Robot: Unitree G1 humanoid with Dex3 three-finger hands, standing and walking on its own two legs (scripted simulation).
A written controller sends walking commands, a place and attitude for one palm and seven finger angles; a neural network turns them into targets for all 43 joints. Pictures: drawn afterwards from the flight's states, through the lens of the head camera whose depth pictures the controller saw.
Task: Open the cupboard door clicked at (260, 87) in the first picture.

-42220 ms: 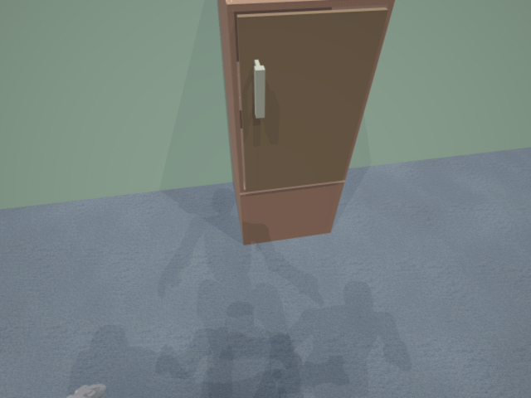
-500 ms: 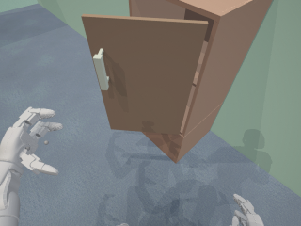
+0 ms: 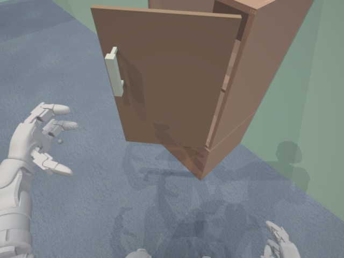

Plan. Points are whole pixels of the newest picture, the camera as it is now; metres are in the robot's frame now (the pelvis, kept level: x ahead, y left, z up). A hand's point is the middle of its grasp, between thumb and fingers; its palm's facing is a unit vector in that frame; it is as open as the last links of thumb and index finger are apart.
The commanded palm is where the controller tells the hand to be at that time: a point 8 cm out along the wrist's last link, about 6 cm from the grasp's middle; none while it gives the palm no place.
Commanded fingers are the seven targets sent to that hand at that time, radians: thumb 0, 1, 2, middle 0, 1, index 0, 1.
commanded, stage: move the hooked fingers beside the handle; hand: left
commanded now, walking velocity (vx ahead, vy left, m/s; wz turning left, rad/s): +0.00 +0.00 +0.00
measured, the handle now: (116, 72) +0.61 +0.20 +0.07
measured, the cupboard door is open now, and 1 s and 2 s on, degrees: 42 42 42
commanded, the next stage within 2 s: none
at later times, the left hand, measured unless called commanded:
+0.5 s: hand (75, 115) +0.41 +0.26 +0.09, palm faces -0.05 -1.00 +0.00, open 14.0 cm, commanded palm +0.40 +0.31 +0.08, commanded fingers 0.00 -0.50 0.30 -0.30 -1.20 -0.30 -1.20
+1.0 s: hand (87, 92) +0.50 +0.26 +0.08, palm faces -0.05 -1.00 +0.00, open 14.0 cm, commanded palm +0.49 +0.31 +0.08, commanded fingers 0.00 -0.50 0.30 -0.30 -1.20 -0.30 -1.20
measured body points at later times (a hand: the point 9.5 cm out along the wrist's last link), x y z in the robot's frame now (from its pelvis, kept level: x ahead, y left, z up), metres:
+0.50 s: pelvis +0.01 +0.01 +0.00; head +0.07 +0.02 +0.44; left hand +0.41 +0.31 +0.09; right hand +0.08 -0.26 -0.10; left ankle +0.03 +0.11 -0.70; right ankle +0.01 -0.11 -0.70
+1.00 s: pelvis +0.00 +0.01 -0.02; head +0.12 +0.04 +0.41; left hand +0.50 +0.31 +0.08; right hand +0.00 -0.27 -0.12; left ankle +0.03 +0.11 -0.70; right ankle +0.01 -0.11 -0.70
